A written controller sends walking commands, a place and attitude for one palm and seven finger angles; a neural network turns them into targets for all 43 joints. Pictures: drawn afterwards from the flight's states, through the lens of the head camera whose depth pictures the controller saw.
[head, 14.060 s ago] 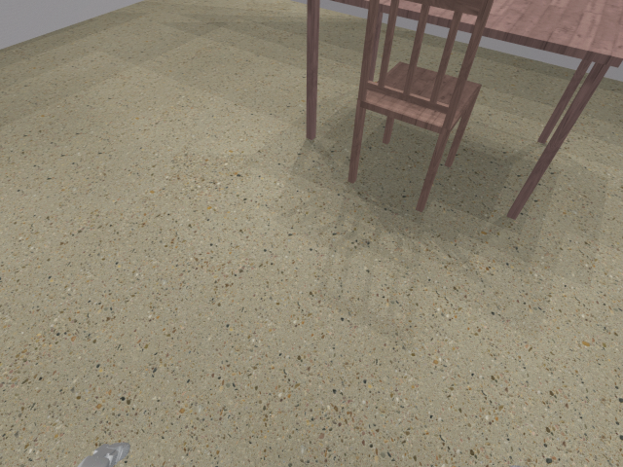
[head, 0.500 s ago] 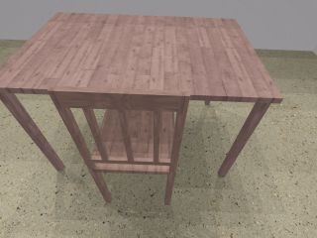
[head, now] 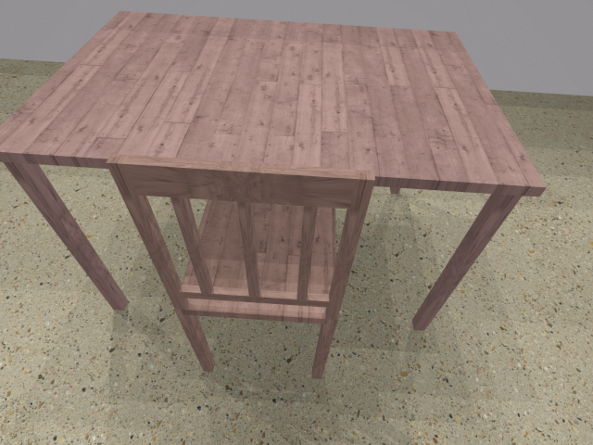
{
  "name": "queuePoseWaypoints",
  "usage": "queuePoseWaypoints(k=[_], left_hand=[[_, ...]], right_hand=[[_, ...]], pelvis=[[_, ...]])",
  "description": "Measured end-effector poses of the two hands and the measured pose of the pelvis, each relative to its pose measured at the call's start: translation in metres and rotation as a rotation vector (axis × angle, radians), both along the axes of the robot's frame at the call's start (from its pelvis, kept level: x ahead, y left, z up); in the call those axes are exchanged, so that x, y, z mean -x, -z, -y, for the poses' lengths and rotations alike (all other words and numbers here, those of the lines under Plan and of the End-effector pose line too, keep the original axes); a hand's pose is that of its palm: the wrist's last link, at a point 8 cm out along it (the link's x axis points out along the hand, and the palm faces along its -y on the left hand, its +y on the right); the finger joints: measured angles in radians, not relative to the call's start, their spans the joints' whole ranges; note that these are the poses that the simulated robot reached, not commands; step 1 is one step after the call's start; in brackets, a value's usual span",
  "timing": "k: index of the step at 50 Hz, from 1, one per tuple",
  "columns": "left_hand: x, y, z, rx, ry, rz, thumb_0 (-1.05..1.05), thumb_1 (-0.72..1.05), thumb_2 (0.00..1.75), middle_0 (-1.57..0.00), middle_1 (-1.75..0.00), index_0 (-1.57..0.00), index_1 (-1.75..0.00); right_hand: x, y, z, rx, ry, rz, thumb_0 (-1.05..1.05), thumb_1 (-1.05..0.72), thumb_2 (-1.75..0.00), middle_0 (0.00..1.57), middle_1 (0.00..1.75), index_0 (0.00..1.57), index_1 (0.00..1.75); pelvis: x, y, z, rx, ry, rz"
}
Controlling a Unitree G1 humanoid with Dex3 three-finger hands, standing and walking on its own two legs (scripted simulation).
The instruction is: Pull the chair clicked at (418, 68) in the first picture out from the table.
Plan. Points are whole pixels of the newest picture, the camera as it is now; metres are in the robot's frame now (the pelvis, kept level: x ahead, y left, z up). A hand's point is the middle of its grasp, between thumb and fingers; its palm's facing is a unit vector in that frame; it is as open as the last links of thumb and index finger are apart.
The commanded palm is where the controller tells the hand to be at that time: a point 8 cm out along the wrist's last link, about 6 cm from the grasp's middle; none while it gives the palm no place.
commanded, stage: look again from close up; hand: left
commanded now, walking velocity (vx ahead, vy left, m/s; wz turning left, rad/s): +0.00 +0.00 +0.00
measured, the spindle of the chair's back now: (250, 253) +0.46 +0.12 -0.09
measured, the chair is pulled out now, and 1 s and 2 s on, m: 0.00 0.00 0.00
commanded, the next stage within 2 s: raise the hand toward the chair's back in 0.04 s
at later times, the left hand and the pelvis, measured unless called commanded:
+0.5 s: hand (195, 400) +0.18 +0.15 -0.03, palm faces -0.02 -1.00 -0.01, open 8.7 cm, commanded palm +0.11 +0.22 -0.06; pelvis -0.05 -0.04 -0.07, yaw +2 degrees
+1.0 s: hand (183, 404) +0.18 +0.17 -0.06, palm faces +0.05 -1.00 -0.03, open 13.0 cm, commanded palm +0.14 +0.22 -0.05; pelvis -0.04 -0.06 -0.10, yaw +3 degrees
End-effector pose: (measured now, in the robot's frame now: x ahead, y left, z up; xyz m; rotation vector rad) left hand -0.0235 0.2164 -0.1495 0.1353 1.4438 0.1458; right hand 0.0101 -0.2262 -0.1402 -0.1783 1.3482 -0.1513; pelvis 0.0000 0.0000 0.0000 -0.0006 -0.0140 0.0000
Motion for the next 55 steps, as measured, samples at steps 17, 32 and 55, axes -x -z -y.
queuePoseWaypoints(k=[17, 32, 55], left_hand=[[-0.169, -0.124, -0.021, -0.122, 0.001, 0.965, 0.02, 0.86, 0.87, -0.19, -0.29, -0.19, -0.29], [-0.117, -0.060, 0.000, 0.049, 0.022, 1.234, 0.01, 0.52, 0.74, -0.17, -0.24, -0.17, -0.24], [-0.175, -0.112, -0.015, 0.016, 0.112, 1.391, 0.01, -0.01, 0.51, -0.11, -0.15, -0.11, -0.15]], right_hand=[[-0.051, -0.017, 0.037, 0.032, -0.104, 0.438, 0.01, -0.90, -0.90, 0.20, 0.30, 0.21, 0.30], [-0.170, -0.001, 0.072, 0.074, -0.263, 0.818, 0.01, -0.90, -0.90, 0.20, 0.30, 0.20, 0.30], [-0.104, 0.043, 0.066, 0.060, -0.143, 0.559, 0.02, -0.90, -0.90, 0.20, 0.30, 0.20, 0.30]], pelvis=[[0.031, 0.016, 0.017, -0.026, -0.069, -0.094], [0.047, 0.105, 0.057, 0.010, -0.056, -0.272], [0.039, 0.096, 0.046, 0.026, -0.046, -0.317]])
